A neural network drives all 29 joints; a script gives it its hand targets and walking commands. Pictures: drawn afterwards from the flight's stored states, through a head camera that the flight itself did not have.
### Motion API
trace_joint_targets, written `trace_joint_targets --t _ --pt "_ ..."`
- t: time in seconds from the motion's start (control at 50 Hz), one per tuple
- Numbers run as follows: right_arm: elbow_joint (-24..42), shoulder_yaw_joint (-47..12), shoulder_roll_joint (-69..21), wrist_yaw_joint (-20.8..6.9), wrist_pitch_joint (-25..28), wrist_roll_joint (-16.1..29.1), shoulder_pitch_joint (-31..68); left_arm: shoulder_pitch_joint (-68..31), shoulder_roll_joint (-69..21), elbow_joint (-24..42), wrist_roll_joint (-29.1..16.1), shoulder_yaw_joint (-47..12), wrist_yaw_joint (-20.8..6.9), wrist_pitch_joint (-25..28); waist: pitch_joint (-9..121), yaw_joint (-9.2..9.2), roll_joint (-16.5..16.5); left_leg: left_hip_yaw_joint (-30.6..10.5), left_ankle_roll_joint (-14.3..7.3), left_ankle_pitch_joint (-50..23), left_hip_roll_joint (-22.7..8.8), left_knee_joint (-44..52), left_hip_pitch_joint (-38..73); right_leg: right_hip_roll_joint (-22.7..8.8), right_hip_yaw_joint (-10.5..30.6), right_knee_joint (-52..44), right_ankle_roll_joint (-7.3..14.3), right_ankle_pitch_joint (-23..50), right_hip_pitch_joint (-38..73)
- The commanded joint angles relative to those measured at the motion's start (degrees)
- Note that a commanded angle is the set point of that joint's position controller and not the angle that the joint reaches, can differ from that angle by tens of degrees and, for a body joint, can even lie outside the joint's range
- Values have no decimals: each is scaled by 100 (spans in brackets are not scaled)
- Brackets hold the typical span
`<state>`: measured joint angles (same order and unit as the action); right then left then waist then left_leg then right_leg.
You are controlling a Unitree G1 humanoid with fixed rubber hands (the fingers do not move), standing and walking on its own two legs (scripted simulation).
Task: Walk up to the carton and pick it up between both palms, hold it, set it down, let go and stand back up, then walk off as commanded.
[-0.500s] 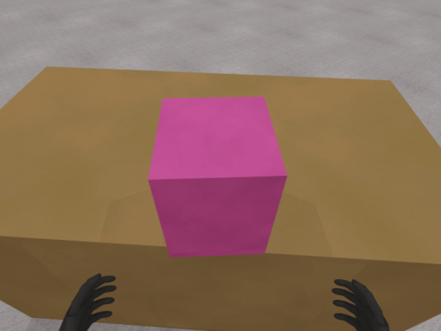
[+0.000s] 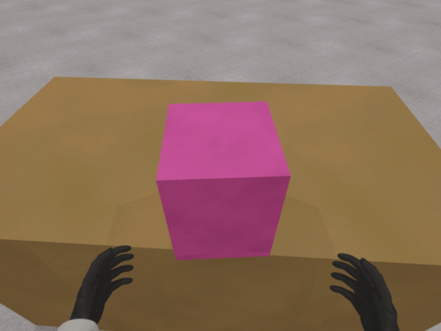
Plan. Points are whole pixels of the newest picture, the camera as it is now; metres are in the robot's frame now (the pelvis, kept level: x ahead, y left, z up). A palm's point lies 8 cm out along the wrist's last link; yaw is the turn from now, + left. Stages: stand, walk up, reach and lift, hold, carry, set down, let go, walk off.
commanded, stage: reach and lift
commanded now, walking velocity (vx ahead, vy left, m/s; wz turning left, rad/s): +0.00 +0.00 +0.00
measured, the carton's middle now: (220, 182) +0.41 +0.05 +0.06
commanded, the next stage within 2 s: none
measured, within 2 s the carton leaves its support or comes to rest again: neither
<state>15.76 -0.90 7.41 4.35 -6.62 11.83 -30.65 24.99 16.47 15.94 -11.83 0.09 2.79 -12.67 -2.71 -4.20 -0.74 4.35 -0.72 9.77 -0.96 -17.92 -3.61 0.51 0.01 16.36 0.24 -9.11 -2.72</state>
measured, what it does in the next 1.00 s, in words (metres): stands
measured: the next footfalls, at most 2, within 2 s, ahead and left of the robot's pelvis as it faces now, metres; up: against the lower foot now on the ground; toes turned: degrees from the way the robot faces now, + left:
none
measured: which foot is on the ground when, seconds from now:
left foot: down 0.00-1.00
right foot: down 0.00-1.00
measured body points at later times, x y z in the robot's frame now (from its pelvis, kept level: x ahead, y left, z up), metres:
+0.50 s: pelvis +0.01 -0.01 +0.00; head +0.01 -0.01 +0.45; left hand +0.24 +0.24 +0.10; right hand +0.28 -0.17 +0.09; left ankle +0.01 +0.11 -0.75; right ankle +0.00 -0.12 -0.75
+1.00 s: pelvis +0.00 +0.00 +0.00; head +0.01 +0.01 +0.45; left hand +0.32 +0.24 +0.15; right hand +0.34 -0.17 +0.14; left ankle +0.01 +0.11 -0.75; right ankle +0.00 -0.12 -0.75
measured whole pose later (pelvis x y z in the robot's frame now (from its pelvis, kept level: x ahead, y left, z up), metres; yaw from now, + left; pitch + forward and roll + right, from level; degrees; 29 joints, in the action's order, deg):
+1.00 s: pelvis +0.00 +0.00 +0.00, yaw +0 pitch -2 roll +0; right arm 7.0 -1.4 17.2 13.0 -27.3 25.1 13.3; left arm -16.4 17.1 15.2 -13.0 12.2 1.7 -46.9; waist -3.2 -1.8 -1.3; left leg 3.8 -0.4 10.3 -1.4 -19.5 -7.0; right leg 1.3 1.0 17.2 0.5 -9.2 -5.7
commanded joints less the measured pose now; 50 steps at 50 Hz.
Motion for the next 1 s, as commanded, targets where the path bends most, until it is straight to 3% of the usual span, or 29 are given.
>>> trace_joint_targets --t 0.0,0.1,0.2,0.32,0.5,0.68,0.78,0.98 --pt "1405 95 220 111 205 71 354 -541 510 1177 18 387 40 248 82 -59 391 -258 99 -427 -91 459 -577 65 326 -216 161 -264 184" --pt "1283 112 222 243 -82 42 984 -1133 488 1118 -52 463 20 -85 -9 -15 360 -287 46 246 -113 599 -609 0 356 -206 143 -645 2" --pt "1520 63 248 413 -441 113 1765 -1720 657 1329 -199 667 27 -543 182 -42 232 -240 4 126 -45 501 -431 -119 377 -265 87 -641 -139" --pt "1468 -57 258 634 -893 227 2220 -2190 755 1346 -311 970 -129 -1069 483 19 71 -216 6 -389 33 345 -133 -208 390 -250 -12 -12 -140" --pt "1563 -78 585 935 -1174 513 2866 -2742 750 1708 -277 1292 -353 -1739 1169 171 226 -230 198 -1766 101 45 306 -96 255 -21 -111 1652 237" --pt "1525 73 1032 982 -1364 830 3907 -3646 755 1850 -223 1416 -315 -2338 1488 178 200 -226 259 -2372 47 -165 423 58 187 72 9 1932 289" --pt "1189 206 1320 957 -1580 1047 4676 -4404 788 1637 -169 1490 -250 -2749 1586 189 200 -205 257 -2203 25 -167 428 102 222 68 55 1782 267" --pt "-214 344 1645 807 -1842 1389 6608 -6215 999 620 -52 1534 -34 -3222 2015 236 357 -187 253 -1431 -12 -106 225 161 178 132 104 1213 313"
